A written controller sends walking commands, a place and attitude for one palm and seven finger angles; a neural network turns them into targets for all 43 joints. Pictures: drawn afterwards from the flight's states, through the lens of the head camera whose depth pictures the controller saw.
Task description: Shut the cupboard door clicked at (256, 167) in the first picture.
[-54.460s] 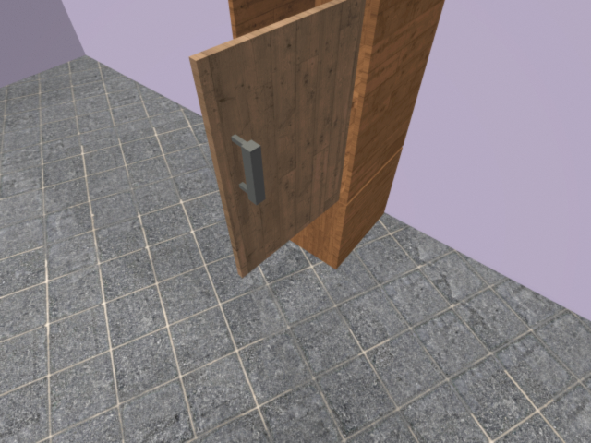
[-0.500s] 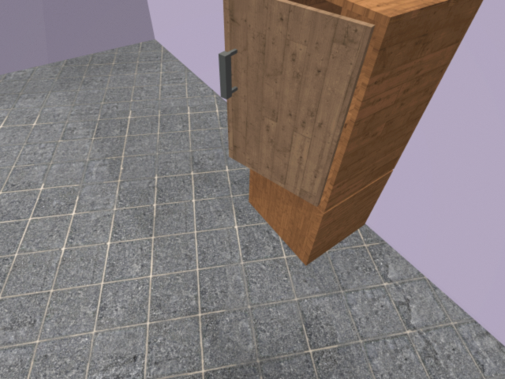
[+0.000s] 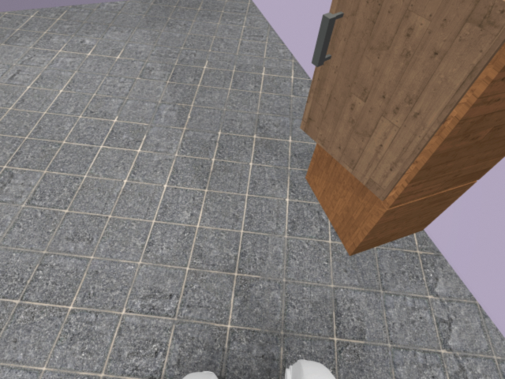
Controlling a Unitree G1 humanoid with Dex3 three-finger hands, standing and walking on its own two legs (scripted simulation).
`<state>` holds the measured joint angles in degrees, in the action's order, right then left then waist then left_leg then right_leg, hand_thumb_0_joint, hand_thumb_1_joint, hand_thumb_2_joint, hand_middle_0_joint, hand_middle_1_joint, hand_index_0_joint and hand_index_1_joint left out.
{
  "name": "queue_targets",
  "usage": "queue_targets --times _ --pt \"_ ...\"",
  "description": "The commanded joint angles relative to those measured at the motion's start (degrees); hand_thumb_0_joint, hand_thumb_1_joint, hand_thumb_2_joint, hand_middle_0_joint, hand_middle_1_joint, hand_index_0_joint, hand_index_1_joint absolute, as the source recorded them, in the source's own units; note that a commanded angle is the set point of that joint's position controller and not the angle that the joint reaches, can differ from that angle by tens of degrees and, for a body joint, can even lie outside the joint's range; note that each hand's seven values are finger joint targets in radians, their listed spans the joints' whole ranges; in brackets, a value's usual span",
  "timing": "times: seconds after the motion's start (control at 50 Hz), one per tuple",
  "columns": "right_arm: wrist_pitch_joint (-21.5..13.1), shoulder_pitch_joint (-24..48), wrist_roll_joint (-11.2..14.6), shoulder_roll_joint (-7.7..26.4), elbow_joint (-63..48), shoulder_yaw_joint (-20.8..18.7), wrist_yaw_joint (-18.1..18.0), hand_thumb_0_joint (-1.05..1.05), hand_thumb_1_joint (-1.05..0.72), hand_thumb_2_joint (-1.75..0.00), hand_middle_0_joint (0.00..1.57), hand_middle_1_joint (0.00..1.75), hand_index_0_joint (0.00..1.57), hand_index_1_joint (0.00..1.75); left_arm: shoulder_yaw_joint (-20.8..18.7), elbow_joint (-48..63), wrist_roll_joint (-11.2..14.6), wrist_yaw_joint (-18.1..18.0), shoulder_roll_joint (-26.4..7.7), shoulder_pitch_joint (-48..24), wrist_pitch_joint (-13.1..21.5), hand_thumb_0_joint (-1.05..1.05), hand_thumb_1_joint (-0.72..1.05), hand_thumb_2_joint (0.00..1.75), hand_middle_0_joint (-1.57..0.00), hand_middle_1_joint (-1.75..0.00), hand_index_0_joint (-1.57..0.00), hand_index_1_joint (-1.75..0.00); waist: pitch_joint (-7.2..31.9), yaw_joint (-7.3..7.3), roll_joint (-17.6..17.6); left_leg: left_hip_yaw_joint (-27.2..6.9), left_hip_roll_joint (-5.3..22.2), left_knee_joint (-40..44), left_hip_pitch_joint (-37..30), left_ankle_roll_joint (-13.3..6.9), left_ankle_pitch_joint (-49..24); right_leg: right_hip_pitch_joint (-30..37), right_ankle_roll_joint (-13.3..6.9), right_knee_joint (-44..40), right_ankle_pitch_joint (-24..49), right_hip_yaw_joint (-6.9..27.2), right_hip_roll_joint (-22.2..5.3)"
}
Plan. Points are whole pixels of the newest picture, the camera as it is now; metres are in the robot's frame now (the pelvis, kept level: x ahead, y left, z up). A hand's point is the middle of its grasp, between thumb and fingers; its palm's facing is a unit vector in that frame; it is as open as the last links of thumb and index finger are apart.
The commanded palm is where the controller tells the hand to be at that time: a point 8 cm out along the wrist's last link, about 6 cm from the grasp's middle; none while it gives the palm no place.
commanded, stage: walk to a spot facing it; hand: left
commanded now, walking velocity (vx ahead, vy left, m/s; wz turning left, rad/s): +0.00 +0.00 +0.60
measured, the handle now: (328, 39) +0.93 -0.17 +0.03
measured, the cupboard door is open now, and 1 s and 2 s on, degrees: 17 17 17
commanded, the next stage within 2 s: turn to face it in 1.80 s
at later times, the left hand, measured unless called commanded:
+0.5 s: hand out of the picture +0.00 +0.17 -0.17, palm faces +0.34 -0.91 -0.25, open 7.4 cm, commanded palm none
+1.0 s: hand out of the picture +0.00 +0.16 -0.15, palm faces +0.62 -0.73 -0.29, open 7.4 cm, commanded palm none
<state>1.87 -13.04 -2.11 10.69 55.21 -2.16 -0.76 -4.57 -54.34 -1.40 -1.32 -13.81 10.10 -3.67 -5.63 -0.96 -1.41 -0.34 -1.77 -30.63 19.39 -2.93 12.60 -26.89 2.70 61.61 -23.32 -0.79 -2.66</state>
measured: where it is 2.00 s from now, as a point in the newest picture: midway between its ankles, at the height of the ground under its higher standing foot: (175, 327)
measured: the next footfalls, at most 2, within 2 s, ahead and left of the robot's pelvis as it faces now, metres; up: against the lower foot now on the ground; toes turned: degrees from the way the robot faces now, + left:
right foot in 0.24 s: +0.04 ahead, -0.17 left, +0.00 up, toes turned +10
left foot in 0.54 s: -0.02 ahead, +0.10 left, +0.00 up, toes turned +25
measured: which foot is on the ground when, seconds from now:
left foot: down 0.00-0.22, up 0.24-0.52, down 0.54-0.84, up 0.86-1.00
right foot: up 0.00-0.22, down 0.24-0.54, up 0.56-0.82, down 0.84-1.00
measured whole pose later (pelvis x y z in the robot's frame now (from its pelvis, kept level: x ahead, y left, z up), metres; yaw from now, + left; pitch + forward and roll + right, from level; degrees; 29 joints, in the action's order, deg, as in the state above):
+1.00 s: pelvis +0.08 -0.04 +0.00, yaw +37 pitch +0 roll +2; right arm 2.9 -14.2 -2.4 13.7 54.8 -4.1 1.8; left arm -3.7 -51.1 -1.6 -0.5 -11.5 17.3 1.2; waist -1.4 -0.6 1.2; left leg -1.0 0.8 -70.1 31.7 0.3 18.5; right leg -13.5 -1.1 30.3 -17.3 -9.2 -4.4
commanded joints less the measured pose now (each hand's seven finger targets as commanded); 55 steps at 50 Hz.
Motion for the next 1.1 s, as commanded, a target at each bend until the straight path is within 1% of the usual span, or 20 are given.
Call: queue_targets --times 0.0,0.16,0.18,0.2,0.22,0.26,0.32,0.42,0.48,0.5,0.52,0.54,0.58,0.78,0.8,0.82,0.84,0.92,0.98,1.08 --pt "-0.81 -3.57 0.28 12.42 -3.02 -3.54 -1.06 0.0 -0.9 -0.9 0.2 0.3 0.2 0.3 -0.43 5.48 0.1 0.03 -3.74 0.1 2.18 0.0 0.9 0.9 -0.2 -0.3 -0.2 -0.3 10.55 -1.09 7.15 -18.78 14.43 11.14 -13.29 -6.77 -13.76 -3.97 0.97 -4.93 -0.28 1.79 -0.31" --pt "0.69 1.74 0.62 12.38 -5.8 -4.58 -0.3 0.0 -0.9 -0.9 0.2 0.3 0.2 0.3 -0.79 5.6 0.57 -0.41 -5.04 6.47 2.3 0.0 0.9 0.9 -0.2 -0.3 -0.2 -0.3 10.11 2.14 11.05 -20.41 8.5 7.7 1.01 -3.04 -5.98 17.78 -0.1 -32.61 6.75 -0.25 3.52" --pt "0.88 2.48 1.09 10.54 -6.42 -4.5 0.02 0.0 -0.9 -0.9 0.2 0.3 0.2 0.3 -1.37 5.41 0.14 -0.68 -7.48 8.26 2.69 0.0 0.9 0.9 -0.2 -0.3 -0.2 -0.3 9.35 3.27 5.45 -17.72 4.69 3.38 8.34 -0.23 2.64 24.05 -1.28 -40.48 7.14 3.55 -0.94" --pt "0.91 1.39 1.49 6.83 -7.36 -4.25 0.31 0.0 -0.9 -0.9 0.2 0.3 0.2 0.3 -2.4 6.01 -0.77 -1.1 -12.41 7.97 3.1 0.0 0.9 0.9 -0.2 -0.3 -0.2 -0.3 8.0 3.37 -10.48 -8.54 -2.81 -10.23 18.02 4.17 14.51 26.88 -6.67 -48.63 -1.89 20.36 -15.34" --pt "0.97 2.39 0.85 8.49 -7.85 -4.62 0.54 0.0 -0.9 -0.9 0.2 0.3 0.2 0.3 -2.21 7.12 -0.59 -1.33 -14.12 4.76 2.87 0.0 0.9 0.9 -0.2 -0.3 -0.2 -0.3 5.6 3.06 -12.67 -3.96 -3.28 -26.3 16.42 5.23 20.59 17.16 -11.79 -50.56 1.16 25.89 -24.98" --pt "1.67 -0.53 0.24 7.47 -6.62 -4.6 1.37 0.0 -0.9 -0.9 0.2 0.3 0.2 0.3 -1.1 8.95 -0.33 -1.32 -9.08 -3.25 3.08 0.0 0.9 0.9 -0.2 -0.3 -0.2 -0.3 3.29 -1.8 -6.44 -4.71 0.57 -38.14 14.99 4.77 14.63 11.33 -11.84 -47.27 4.51 14.99 -18.57" --pt "1.35 0.2 1.0 7.3 -6.67 -3.85 2.04 0.0 -0.9 -0.9 0.2 0.3 0.2 0.3 -0.73 8.92 -0.35 -1.4 -7.62 -2.67 3.76 0.0 0.9 0.9 -0.2 -0.3 -0.2 -0.3 4.06 -1.75 -10.57 -1.04 3.3 -34.93 14.24 6.26 13.19 16.93 -11.04 -39.93 28.71 3.99 -15.58" --pt "0.75 5.26 1.42 5.46 -8.56 -2.6 2.35 0.0 -0.9 -0.9 0.2 0.3 0.2 0.3 -2.06 6.84 -0.68 -1.09 -11.07 4.5 3.56 0.0 0.9 0.9 -0.2 -0.3 -0.2 -0.3 5.95 2.32 -10.29 4.66 2.24 -13.96 6.7 5.86 14.06 22.63 -9.72 -33.49 39.51 0.23 -16.7" --pt "0.09 0.99 1.13 6.88 -7.47 -2.62 2.19 0.0 -0.9 -0.9 0.2 0.3 0.2 0.3 -2.26 6.72 0.04 -0.61 -11.09 5.53 3.27 0.0 0.9 0.9 -0.2 -0.3 -0.2 -0.3 9.07 0.45 -7.77 5.84 1.05 1.36 -4.52 4.83 2.55 19.96 -5.32 -25.99 36.28 -3.92 -14.88" --pt "-0.46 -2.47 0.89 10.11 -6.72 -3.42 2.09 0.0 -0.9 -0.9 0.2 0.3 0.2 0.3 -2.07 7.22 0.46 -0.31 -9.36 5.97 3.05 0.0 0.9 0.9 -0.2 -0.3 -0.2 -0.3 11.97 -1.45 0.45 -0.35 5.22 6.29 -14.36 2.95 -6.7 12.37 -2.39 -18.51 25.3 -6.69 -12.44" --pt "-0.67 -5.81 0.32 16.73 -6.39 -5.02 1.74 0.0 -0.9 -0.9 0.2 0.3 0.2 0.3 -1.02 9.24 0.6 0.31 -5.51 5.51 2.87 0.0 0.9 0.9 -0.2 -0.3 -0.2 -0.3 13.09 -3.13 18.1 -20.52 19.66 7.81 -23.8 -3.95 -16.15 -4.33 1.5 -6.55 -7.84 -9.62 -4.12" --pt "-0.45 -11.12 0.01 18.96 -4.6 -5.6 1.1 0.0 -0.9 -0.9 0.2 0.3 0.2 0.3 -0.08 11.95 -0.04 0.41 -4.75 -1.57 2.66 0.0 0.9 0.9 -0.2 -0.3 -0.2 -0.3 12.28 -6.91 17.5 -28.33 25.32 11.06 -23.21 -10.33 -13.13 -10.99 0.71 1.19 -16.69 -4.47 -2.49" --pt "-0.94 -9.29 -0.18 16.07 -4.76 -4.5 0.38 0.0 -0.9 -0.9 0.2 0.3 0.2 0.3 -0.83 12.15 -0.53 0.87 -5.13 -6.12 2.79 0.0 0.9 0.9 -0.2 -0.3 -0.2 -0.3 6.65 -5.77 15.76 -25.47 20.04 14.75 -14.6 -8.32 6.65 -12.46 -0.15 3.69 -7.58 -0.14 -4.47" --pt "-1.44 3.21 0.23 13.81 -7.2 -3.9 0.24 0.0 -0.9 -0.9 0.2 0.3 0.2 0.3 -1.22 6.55 -0.16 2.97 -5.07 8.55 4.13 0.0 0.9 0.9 -0.2 -0.3 -0.2 -0.3 4.25 4.05 8.25 -15.79 9.38 9.05 7.51 -4.13 22.13 18.87 0.66 -27.14 5.85 -5.6 2.8" --pt "-1.48 4.98 0.57 11.68 -7.98 -3.64 0.39 0.0 -0.9 -0.9 0.2 0.3 0.2 0.3 -1.99 4.87 -0.56 2.59 -6.97 15.01 4.65 0.0 0.9 0.9 -0.2 -0.3 -0.2 -0.3 4.36 7.22 1.13 -12.18 4.71 0.4 17.29 -2.23 25.54 29.22 0.3 -33.24 1.64 -2.12 0.23" --pt "-1.81 4.44 1.38 6.94 -9.16 -2.5 0.78 0.0 -0.9 -0.9 0.2 0.3 0.2 0.3 -3.0 4.56 -1.48 1.58 -12.59 19.57 5.43 0.0 0.9 0.9 -0.2 -0.3 -0.2 -0.3 6.13 9.61 -16.96 -2.46 -2.73 -19.3 27.19 1.38 25.48 35.12 -3.43 -46.34 -17.06 17.19 -15.42" --pt "-1.73 6.26 0.85 7.1 -10.22 -2.69 1.12 0.0 -0.9 -0.9 0.2 0.3 0.2 0.3 -2.52 5.37 -0.6 0.84 -14.01 17.43 4.9 0.0 0.9 0.9 -0.2 -0.3 -0.2 -0.3 2.42 8.44 -20.41 -3.23 -1.06 -34.72 27.19 1.98 22.82 24.41 -6.98 -56.2 -29.26 32.31 -24.75" --pt "-0.76 0.28 -0.23 6.58 -5.92 -3.28 2.68 0.0 -0.9 -0.9 0.2 0.3 0.2 0.3 -0.92 7.58 -0.28 0.51 -6.32 4.06 6.45 0.0 0.9 0.9 -0.2 -0.3 -0.2 -0.3 -0.98 -1.09 -9.8 -3.73 6.21 -44.55 20.34 2.97 4.52 10.11 -6.4 -54.36 -15.63 13.6 -19.51" --pt "-1.0 1.65 0.37 3.97 -5.59 -2.39 3.36 0.0 -0.9 -0.9 0.2 0.3 0.2 0.3 -0.53 5.39 -0.13 0.5 -4.29 9.03 7.75 0.0 0.9 0.9 -0.2 -0.3 -0.2 -0.3 2.67 0.41 -5.75 0.02 5.75 -37.95 20.86 4.12 0.42 20.36 -6.1 -50.26 9.45 -0.84 -15.01" --pt "-1.35 8.32 0.49 2.24 -7.65 -1.37 3.86 0.0 -0.9 -0.9 0.2 0.3 0.2 0.3 -0.45 1.3 -0.43 0.11 -3.87 16.37 8.26 0.0 0.9 0.9 -0.2 -0.3 -0.2 -0.3 2.65 3.21 -5.64 3.73 6.43 -26.93 24.66 3.74 1.47 32.0 -7.33 -47.27 29.39 -7.37 -16.86"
